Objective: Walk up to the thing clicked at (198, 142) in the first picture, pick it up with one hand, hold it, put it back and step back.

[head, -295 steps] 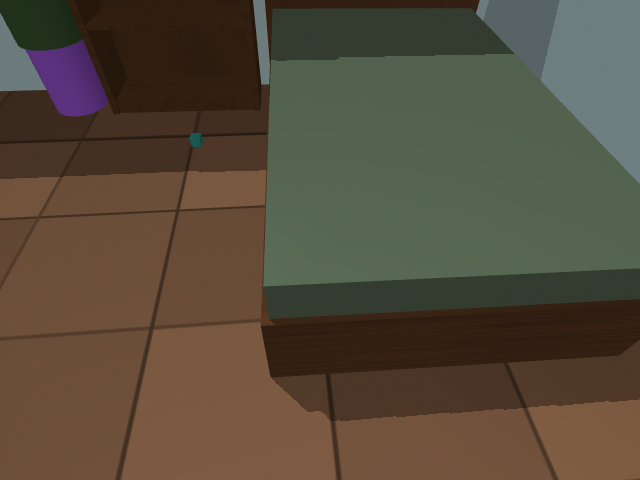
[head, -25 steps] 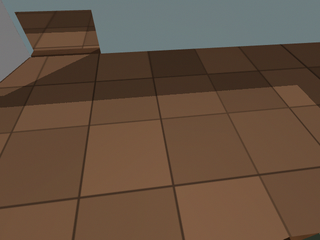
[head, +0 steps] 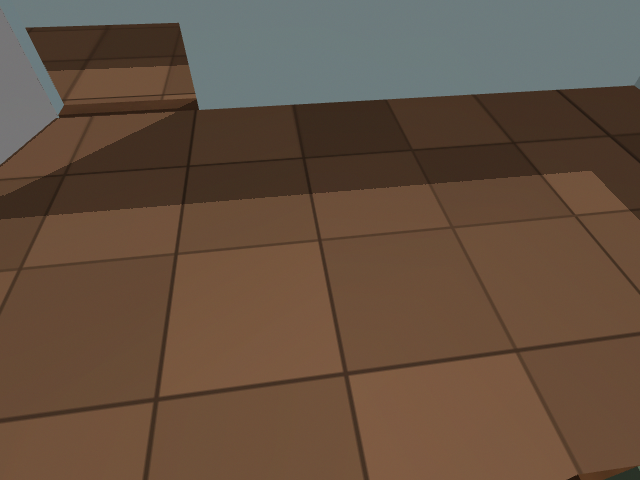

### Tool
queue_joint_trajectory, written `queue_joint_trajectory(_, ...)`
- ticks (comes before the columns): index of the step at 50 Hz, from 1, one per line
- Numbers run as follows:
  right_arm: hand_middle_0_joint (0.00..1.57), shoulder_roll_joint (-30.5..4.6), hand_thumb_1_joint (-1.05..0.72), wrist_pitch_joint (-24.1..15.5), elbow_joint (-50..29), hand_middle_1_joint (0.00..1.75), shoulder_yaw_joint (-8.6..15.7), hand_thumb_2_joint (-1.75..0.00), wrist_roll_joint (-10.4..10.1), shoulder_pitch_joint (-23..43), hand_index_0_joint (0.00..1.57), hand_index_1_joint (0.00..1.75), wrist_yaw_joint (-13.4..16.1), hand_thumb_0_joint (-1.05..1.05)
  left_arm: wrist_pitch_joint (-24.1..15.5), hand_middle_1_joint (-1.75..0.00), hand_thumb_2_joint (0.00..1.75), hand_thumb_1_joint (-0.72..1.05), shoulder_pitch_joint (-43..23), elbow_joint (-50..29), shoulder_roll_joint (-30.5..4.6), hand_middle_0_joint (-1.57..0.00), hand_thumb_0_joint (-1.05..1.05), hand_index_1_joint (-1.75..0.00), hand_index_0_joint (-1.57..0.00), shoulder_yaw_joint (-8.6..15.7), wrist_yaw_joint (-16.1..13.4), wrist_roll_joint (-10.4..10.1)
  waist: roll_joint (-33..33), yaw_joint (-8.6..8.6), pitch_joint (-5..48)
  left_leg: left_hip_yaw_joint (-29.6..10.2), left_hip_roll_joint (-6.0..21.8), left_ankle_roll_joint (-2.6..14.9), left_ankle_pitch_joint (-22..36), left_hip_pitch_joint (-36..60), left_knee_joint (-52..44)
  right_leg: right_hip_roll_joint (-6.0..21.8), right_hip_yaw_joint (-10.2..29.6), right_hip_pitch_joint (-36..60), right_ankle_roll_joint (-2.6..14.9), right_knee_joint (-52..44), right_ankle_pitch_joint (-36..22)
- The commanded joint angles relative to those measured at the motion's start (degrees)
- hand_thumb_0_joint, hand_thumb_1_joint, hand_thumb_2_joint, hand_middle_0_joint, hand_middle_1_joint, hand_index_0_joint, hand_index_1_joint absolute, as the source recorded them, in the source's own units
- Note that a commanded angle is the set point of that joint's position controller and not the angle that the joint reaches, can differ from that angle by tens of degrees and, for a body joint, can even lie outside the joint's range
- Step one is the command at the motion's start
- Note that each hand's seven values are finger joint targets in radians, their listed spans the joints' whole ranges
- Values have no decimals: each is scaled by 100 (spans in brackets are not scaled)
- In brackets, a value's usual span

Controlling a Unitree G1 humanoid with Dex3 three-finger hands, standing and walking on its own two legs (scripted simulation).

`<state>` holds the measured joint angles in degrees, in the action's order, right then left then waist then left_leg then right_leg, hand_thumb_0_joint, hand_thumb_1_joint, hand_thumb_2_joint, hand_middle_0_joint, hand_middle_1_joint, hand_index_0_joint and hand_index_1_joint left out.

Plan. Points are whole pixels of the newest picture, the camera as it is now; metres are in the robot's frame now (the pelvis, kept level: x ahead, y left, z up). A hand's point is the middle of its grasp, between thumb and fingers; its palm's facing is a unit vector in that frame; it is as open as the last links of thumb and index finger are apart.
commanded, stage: stand
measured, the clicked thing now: out of the picture +0.82 -1.83 -0.76
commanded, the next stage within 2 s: walk up in 0.88 s
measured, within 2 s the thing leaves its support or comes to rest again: neither
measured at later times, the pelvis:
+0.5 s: pelvis +0.00 +0.00 +0.00, yaw +0 degrees
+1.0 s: pelvis +0.01 +0.01 +0.00, yaw -3 degrees
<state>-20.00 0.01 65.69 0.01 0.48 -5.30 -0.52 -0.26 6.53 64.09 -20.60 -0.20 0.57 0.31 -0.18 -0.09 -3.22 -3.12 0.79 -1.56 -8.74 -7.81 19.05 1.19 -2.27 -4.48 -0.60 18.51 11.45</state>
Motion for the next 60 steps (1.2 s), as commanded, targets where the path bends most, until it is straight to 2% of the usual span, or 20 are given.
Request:
queue_joint_trajectory(1,20,-1233,-90,-140,-351,30,198,-90,-15,174,20,30,101,0,-145,-30,90,90,-174,-335,-1223,-20,0,-30,-20,242,-99,10,72,23,498,-399,583,215,984,153,-196,661,516,-11,158,-336,-654)
queue_joint_trajectory(10,20,-1230,-90,-146,-359,30,198,-90,-8,143,20,30,94,0,-118,-30,90,90,-164,-309,-1220,-20,0,-30,-20,258,-75,16,92,38,270,-477,560,220,373,-93,-377,628,525,-119,169,-397,-29)
queue_joint_trajectory(32,20,-1240,-90,-161,-383,30,196,-90,-1,91,20,30,103,0,-138,-30,90,90,-101,-357,-1233,-20,0,-30,-20,245,-85,20,35,28,497,-399,585,218,902,162,-204,663,572,-78,168,-308,-573)
queue_joint_trajectory(37,20,-1238,-90,-151,-378,30,182,-90,-4,58,20,30,102,0,-128,-30,90,90,-113,-338,-1244,-20,0,-30,-20,251,-86,16,44,7,310,-405,563,214,602,36,-302,633,558,-165,150,-349,-351)
queue_joint_trajectory(43,20,-1261,-90,-158,-395,30,197,-90,-8,106,20,30,103,0,-134,-30,90,90,-89,-343,-1236,-20,0,-30,-20,248,-89,22,65,42,384,-426,605,239,734,112,-265,644,559,-110,154,-331,-405)
queue_joint_trajectory(44,20,-1519,-90,-201,-651,30,432,-90,80,-320,20,30,-7,0,-150,-30,90,90,261,-580,-1537,-20,0,-30,-20,602,31,85,-87,79,861,-381,267,568,-1837,85,50,268,392,131,389,39,1876)
queue_joint_trajectory(45,20,-1671,-90,-226,-924,30,536,-90,191,-15,20,30,-41,0,-104,-30,90,90,650,-628,-1578,-20,0,-30,-20,613,52,133,65,122,344,-78,296,533,-2821,-112,394,479,1208,-614,564,-167,2756)
queue_joint_trajectory(47,20,-1490,-90,-222,-1088,30,536,-90,230,213,20,30,-95,0,-96,-30,90,90,716,-682,-1658,-20,0,-30,-20,697,97,161,-249,187,-285,126,93,450,-2711,-904,877,886,1890,-942,773,-558,3301)
queue_joint_trajectory(48,20,-1345,-90,-224,-1159,30,523,-90,221,295,20,30,-131,0,-124,-30,90,90,624,-754,-1695,-20,0,-30,-20,747,89,157,-676,196,-596,398,-40,346,-1998,-1480,1419,1177,2231,-676,922,-881,3295)
queue_joint_trajectory(50,20,-1279,-90,-275,-1309,30,531,-90,228,359,20,30,-152,0,-228,-30,90,90,887,-872,-1795,-20,0,-30,-20,830,66,180,-914,376,-761,236,171,251,-1601,-2384,1924,1566,2762,220,1332,-947,1961)
queue_joint_trajectory(51,20,-1271,-90,-312,-1387,30,545,-90,210,344,20,30,-151,0,-248,-30,90,90,1025,-918,-1797,-20,0,-30,-20,839,60,172,-876,375,-641,165,205,272,-1636,-2359,1826,1565,2719,395,1387,-794,1219)
queue_joint_trajectory(52,20,-1256,-90,-336,-1421,30,554,-90,194,302,20,30,-160,0,-249,-30,90,90,1082,-965,-1742,-20,0,-30,-20,833,57,152,-847,370,-433,151,172,262,-1692,-2096,1694,1386,2524,401,1316,-654,801)
queue_joint_trajectory(53,20,-1236,-90,-341,-1453,30,590,-90,186,146,20,30,-182,0,-233,-30,90,90,959,-1054,-1729,-20,0,-30,-20,826,69,159,-878,266,-260,128,173,299,-1848,-1665,1566,1276,2333,97,1232,-600,1092)
queue_joint_trajectory(54,20,-1244,-90,-351,-1425,30,637,-90,166,-215,20,30,-190,0,-197,-30,90,90,648,-1227,-1769,-20,0,-30,-20,818,86,169,-1018,16,-207,130,213,374,-1719,-930,1108,1206,2116,-500,1125,-349,1205)
queue_joint_trajectory(55,20,-1252,-90,-377,-1229,30,709,-90,161,-855,20,30,-181,0,-142,-30,90,90,185,-1389,-1641,-20,0,-30,-20,767,112,124,-832,-428,-77,156,173,424,-1218,333,358,863,1649,-1419,875,256,1354)
queue_joint_trajectory(56,20,-1533,-90,-413,-1061,30,847,-90,218,-1547,20,30,-107,0,-114,-30,90,90,118,-1523,-1182,-20,0,-30,-20,650,127,81,85,-791,250,-405,469,406,-1420,1649,-322,135,1020,-2404,465,1471,1538)
queue_joint_trajectory(57,20,-2141,-90,-434,-1018,30,1026,-90,288,-1979,20,30,-40,0,-125,-30,90,90,249,-1623,-679,-20,0,-30,-20,494,87,54,1703,-942,257,-2535,1807,545,-2423,2231,-1113,-882,639,-3734,238,3383,2187)
queue_joint_trajectory(58,20,-2231,-90,-424,-1264,30,1038,-90,215,-1408,20,30,-27,0,-107,-30,90,90,558,-1486,-1215,-20,0,-30,-20,604,5,85,938,-688,154,-2992,2330,787,-2870,1518,-1255,-453,940,-3543,251,3993,1875)
queue_joint_trajectory(59,20,-2104,-90,-411,-1441,30,996,-90,167,-1015,20,30,-39,0,-106,-30,90,90,809,-1442,-1494,-20,0,-30,-20,636,9,71,703,-427,7,-2766,2317,962,-3092,999,-1237,-71,1050,-3266,338,4089,1483)
queue_joint_trajectory(60,20,-1902,-90,-422,-1584,30,917,-90,161,-710,20,30,-45,0,-119,-30,90,90,1051,-1372,-1478,-20,0,-30,-20,604,29,29,652,-188,-168,-2068,1994,825,-2469,709,-1152,50,1127,-3091,332,4102,1142)
